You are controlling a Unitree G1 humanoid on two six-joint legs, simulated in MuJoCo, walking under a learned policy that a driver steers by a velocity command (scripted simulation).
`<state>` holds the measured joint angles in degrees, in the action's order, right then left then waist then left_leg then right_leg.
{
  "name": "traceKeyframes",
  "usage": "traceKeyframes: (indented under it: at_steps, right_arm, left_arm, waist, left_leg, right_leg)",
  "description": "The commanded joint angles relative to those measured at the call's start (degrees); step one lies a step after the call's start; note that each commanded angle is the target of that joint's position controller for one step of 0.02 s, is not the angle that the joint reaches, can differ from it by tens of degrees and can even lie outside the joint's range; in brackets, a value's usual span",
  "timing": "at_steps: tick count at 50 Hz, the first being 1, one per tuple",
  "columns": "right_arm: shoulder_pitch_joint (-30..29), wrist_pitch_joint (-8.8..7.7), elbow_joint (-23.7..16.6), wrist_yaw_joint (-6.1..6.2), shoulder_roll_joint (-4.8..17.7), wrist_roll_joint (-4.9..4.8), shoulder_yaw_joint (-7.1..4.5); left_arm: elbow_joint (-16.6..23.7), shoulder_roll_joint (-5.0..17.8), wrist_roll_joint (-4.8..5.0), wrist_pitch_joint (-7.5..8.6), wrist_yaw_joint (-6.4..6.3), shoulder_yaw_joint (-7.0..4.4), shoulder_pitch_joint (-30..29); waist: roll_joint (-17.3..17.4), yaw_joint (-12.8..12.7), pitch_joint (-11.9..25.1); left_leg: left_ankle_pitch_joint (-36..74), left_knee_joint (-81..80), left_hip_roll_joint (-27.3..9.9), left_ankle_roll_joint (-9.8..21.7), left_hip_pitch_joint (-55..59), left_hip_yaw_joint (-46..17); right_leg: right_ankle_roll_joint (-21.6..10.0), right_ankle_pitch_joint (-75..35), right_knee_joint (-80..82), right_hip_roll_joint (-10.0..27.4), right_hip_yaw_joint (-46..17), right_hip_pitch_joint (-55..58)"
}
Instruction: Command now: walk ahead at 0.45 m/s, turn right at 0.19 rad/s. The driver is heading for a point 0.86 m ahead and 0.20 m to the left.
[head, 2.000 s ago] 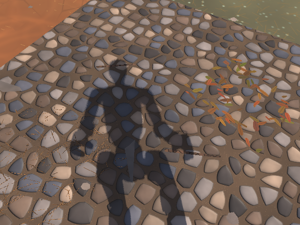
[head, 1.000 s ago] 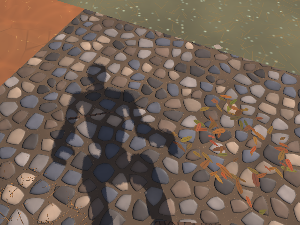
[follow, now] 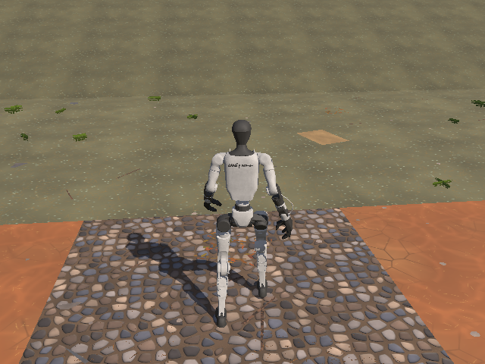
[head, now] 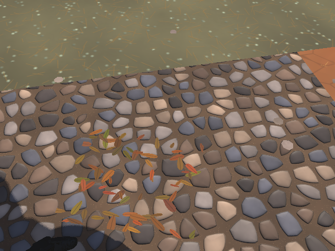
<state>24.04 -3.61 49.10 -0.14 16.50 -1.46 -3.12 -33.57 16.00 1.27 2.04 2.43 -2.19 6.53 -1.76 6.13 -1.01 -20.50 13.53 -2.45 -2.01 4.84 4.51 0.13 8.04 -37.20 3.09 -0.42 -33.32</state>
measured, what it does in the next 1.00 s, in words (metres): walks ahead, turning left: right foot, then left foot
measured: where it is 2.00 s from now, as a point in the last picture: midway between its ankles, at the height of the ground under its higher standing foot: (119, 179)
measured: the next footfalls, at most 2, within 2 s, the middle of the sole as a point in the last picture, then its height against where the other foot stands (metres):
right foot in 0.06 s outside the picture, level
left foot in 0.60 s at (128, 250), level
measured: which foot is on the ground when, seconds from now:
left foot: down 0.00-0.08, up 0.10-0.58, down 0.60-1.00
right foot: up 0.00-0.04, down 0.06-0.58, up 0.60-1.00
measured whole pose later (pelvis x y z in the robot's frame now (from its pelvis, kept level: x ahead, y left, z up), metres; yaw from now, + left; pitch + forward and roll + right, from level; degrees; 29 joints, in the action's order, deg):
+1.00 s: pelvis +0.56 +0.05 +0.00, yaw +28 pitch +2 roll +0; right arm 19.4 -2.0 41.1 0.7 17.4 -1.4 -3.9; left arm -37.7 16.5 0.2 5.8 1.1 -1.8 2.2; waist -2.3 4.9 -2.1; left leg -19.3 24.1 6.6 3.9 -5.9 -10.6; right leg 3.6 -1.4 -30.1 1.6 -5.7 -32.6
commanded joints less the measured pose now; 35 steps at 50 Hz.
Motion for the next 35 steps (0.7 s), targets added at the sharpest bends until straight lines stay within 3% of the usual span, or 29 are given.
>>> traceKeyframes:
  at_steps: [1,2,3,4,5,6,7,8,10,12,14,19,21,24,27,28,29,30,31,32,33,34,35]
  right_arm:
    - [-2.8,-0.13,-2.5,0.09,12.8,-0.86,-2.84]
    - [-2.5,-0.02,-2.3,0.21,11.9,-0.8,-2.44]
    - [-2.3,-0.39,-2.9,0.39,9.8,0.18,-1.44]
    - [2.4,-1.22,-5.8,-0.05,2.3,1.26,1.12]
    - [-0.1,-2.32,-4.5,-0.15,6.0,0.13,0.28]
    - [-4.2,-2.61,-6.3,-0.45,9.6,-1.71,-1.05]
    - [-7.1,-2.63,-7.0,-0.42,9.0,-1.74,-0.79]
    - [-8.1,-2.36,-7.0,-0.33,8.1,-0.71,-0.82]
    - [-5.0,-0.71,-5.3,-0.4,6.6,-0.49,-0.98]
    - [-4.4,0.71,-4.8,-0.21,4.5,-0.48,-0.75]
    - [-6.9,1.25,-5.8,0.09,4.1,-0.29,-0.84]
    - [-15.6,0.34,-8.7,-1.46,2.6,0.36,-0.06]
    - [-19.8,0.19,-10.6,-2.26,1.7,0.34,0.47]
    - [-23.6,0.05,-13.4,-3.48,2.2,0.19,0.49]
    - [-21.2,0.46,-15.0,-4.06,4.6,0.13,-0.76]
    - [-16.2,0.74,-14.3,-3.88,6.5,0.05,-1.82]
    - [-7.6,0.91,-12.5,-3.23,9.4,-0.08,-3.46]
    - [0.9,1.68,-11.0,-2.02,13.7,-0.12,-5.2]
    - [-0.8,1.25,-11.6,-1.71,18.8,-0.36,-5.81]
    - [1.0,0.6,-12.8,-1.77,13.8,0.06,-4.5]
    - [-1.2,0.02,-12.5,-1.75,11.3,0.56,-3.78]
    - [-4.8,-0.29,-12.8,-1.69,10.1,0.34,-3.41]
    - [-8.4,-0.31,-13.5,-1.58,8.4,0.34,-2.92]
  left_arm:
    - [4.7,6.5,0.09,1.39,0.17,-2.39,-0.8]
    - [2.0,8.9,-0.07,1.17,-0.29,-3.84,7.5]
    - [-0.1,11.5,-0.21,0.61,-1.08,-5.1,16.9]
    - [-0.7,18.2,-1.35,0.44,-1.72,-6.08,21.8]
    - [-0.6,13.5,-1.36,0.84,-1.67,-4.81,22.1]
    - [-1.1,10.9,-1.41,1.36,-1.43,-3.66,18.0]
    - [-1.3,9.1,-1.15,1.63,-1.36,-3.12,14.7]
    - [-1.7,7.4,-1.24,1.96,-1.19,-2.65,11.7]
    - [-2.1,5.4,-1.83,3.11,-1.13,-2.37,7.9]
    - [-3.3,5.1,-1.73,4.35,-1.18,-2.6,7.1]
    - [-4.7,5.6,-2.18,4.9,-1.43,-2.92,7.5]
    - [-6.8,7.3,-1.83,4.74,-2.42,-3.36,8.6]
    - [-8.3,8.3,-1.45,4.26,-2.72,-3.71,11.1]
    - [-9.9,9.4,-0.67,2.66,-2.97,-4.16,13.3]
    - [-9.8,11.7,-0.47,0.95,-3.75,-4.71,12.6]
    - [-9.5,12.4,-0.48,0.37,-4.05,-4.8,12.1]
    - [-9.2,12.5,-0.23,0.07,-4.34,-4.64,11.1]
    - [-8.2,10.7,-0.98,0.57,-4.62,-3.76,11.9]
    - [-5.5,1.8,-2.59,2.25,-3.23,-0.94,18.6]
    - [-4.9,6.7,-0.6,4.59,-2.32,-1.5,12.0]
    - [-2.8,9.1,1.41,5.76,-1.86,-2.12,6.0]
    - [-2.4,8.3,0.81,6.39,-2.15,-1.76,4.9]
    - [-2.9,8.4,-0.76,6.39,-2.52,-2.02,4.7]
  waist:
    - [9.5,-6.4,-1.7]
    - [7.9,-10.8,3.8]
    - [5.8,-15.3,10.6]
    - [-11.3,-13.0,20.1]
    - [-10.0,-14.5,23.8]
    - [-8.1,-13.5,13.6]
    - [-5.5,-11.8,8.0]
    - [-3.8,-9.9,4.1]
    - [-5.3,-6.5,2.1]
    - [-3.4,-5.2,0.1]
    - [-2.0,-5.4,-2.1]
    - [-0.4,-7.9,-4.7]
    - [0.8,-9.7,-6.0]
    - [0.8,-10.5,-6.3]
    - [-2.5,-7.4,-1.2]
    - [-3.5,-4.5,2.3]
    - [-2.9,0.5,6.9]
    - [2.3,4.1,12.3]
    - [16.6,-3.9,17.6]
    - [9.4,1.0,23.5]
    - [6.7,1.5,14.6]
    - [1.6,-1.4,9.0]
    - [0.2,-3.7,5.4]
  left_leg:
    - [38.6,2.6,-13.1,10.0,-5.7,-5.4]
    - [47.7,12.9,-10.7,8.4,-7.6,-2.3]
    - [40.1,26.7,-8.7,6.2,-17.5,-0.7]
    - [5.6,50.7,0.6,2.0,-38.8,-0.6]
    - [-11.1,59.8,2.6,2.4,-43.2,-10.9]
    - [-7.9,62.3,-0.3,3.3,-48.2,-11.4]
    - [-3.1,60.1,-3.1,3.9,-47.8,-9.7]
    - [0.9,56.7,-4.7,3.7,-46.3,-9.3]
    - [6.1,54.3,-6.3,3.1,-40.2,-10.1]
    - [8.4,52.9,-5.8,2.1,-40.3,-10.6]
    - [12.7,49.1,-5.1,1.4,-43.6,-12.1]
    - [27.0,30.9,-3.3,1.7,-42.5,-7.6]
    - [27.9,26.2,-3.1,2.6,-43.3,-6.0]
    - [23.1,22.1,-2.2,4.6,-46.2,-3.9]
    - [14.0,22.0,2.9,7.7,-38.9,1.2]
    - [11.2,22.4,5.1,9.1,-32.4,2.3]
    - [13.1,19.3,7.2,11.3,-19.6,1.9]
    - [13.6,17.6,1.5,14.5,-1.8,-8.8]
    - [3.9,13.4,-13.6,26.2,17.8,-42.1]
    - [-1.7,5.3,-16.1,27.1,20.5,-52.8]
    - [2.2,3.4,-14.6,23.7,14.4,-44.1]
    - [8.4,3.4,-12.0,21.7,5.5,-37.3]
    - [15.3,2.8,-9.8,20.5,-2.0,-32.1]
  right_leg:
    - [-3.7,0.5,6.3,-3.7,4.0,11.4]
    - [-5.6,-1.1,8.3,-5.6,5.1,23.4]
    - [-7.5,-1.0,6.2,-1.0,-0.2,39.6]
    - [-16.5,12.2,11.1,16.8,-29.7,58.3]
    - [-17.9,16.7,19.7,20.2,-42.8,55.6]
    - [-15.2,16.1,20.5,18.7,-33.2,48.4]
    - [-13.7,12.6,21.3,16.2,-25.1,40.9]
    - [-12.8,8.5,23.3,13.7,-19.7,34.6]
    - [-11.8,2.4,27.3,11.1,-12.3,27.2]
    - [-12.0,-3.4,29.7,11.0,-7.0,24.4]
    - [-11.8,-7.7,30.7,10.7,-2.8,24.5]
    - [-9.6,-11.6,32.5,9.0,6.5,26.0]
    - [-9.4,-13.0,32.1,10.4,8.0,29.5]
    - [-8.6,-20.0,28.3,12.4,9.6,37.9]
    - [-6.8,-47.8,17.2,12.6,11.6,42.5]
    - [-6.2,-54.8,9.4,12.1,12.1,42.2]
    - [-4.7,-53.6,-2.3,10.5,13.1,37.0]
    - [-2.3,-35.7,-19.3,7.9,12.8,23.4]
    - [1.6,23.5,-40.2,-4.9,6.7,-3.3]
    - [0.5,25.8,-45.3,-5.5,-5.8,-9.4]
    - [-0.8,20.2,-43.0,-2.5,-6.3,-13.1]
    - [-1.3,15.3,-37.4,0.0,-5.9,-11.5]
    - [-0.7,13.2,-32.4,1.6,-5.3,-8.3]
